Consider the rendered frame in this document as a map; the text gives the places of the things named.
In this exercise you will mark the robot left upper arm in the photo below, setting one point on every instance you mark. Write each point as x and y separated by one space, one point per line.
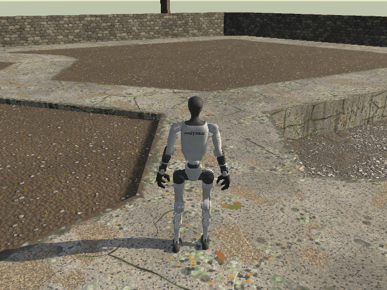
175 127

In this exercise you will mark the robot head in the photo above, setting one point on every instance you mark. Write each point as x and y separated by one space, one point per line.
195 105

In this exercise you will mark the right robot hand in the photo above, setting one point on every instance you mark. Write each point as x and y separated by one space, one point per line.
226 181

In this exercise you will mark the robot right forearm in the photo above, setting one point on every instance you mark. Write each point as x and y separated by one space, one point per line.
222 164

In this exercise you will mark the left robot hand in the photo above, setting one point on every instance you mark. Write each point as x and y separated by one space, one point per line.
159 179

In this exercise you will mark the robot left forearm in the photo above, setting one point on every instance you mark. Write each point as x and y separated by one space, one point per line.
164 162

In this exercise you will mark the robot left foot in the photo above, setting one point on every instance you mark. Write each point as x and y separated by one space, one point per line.
176 247

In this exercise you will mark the robot right upper arm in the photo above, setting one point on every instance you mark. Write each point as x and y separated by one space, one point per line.
213 128

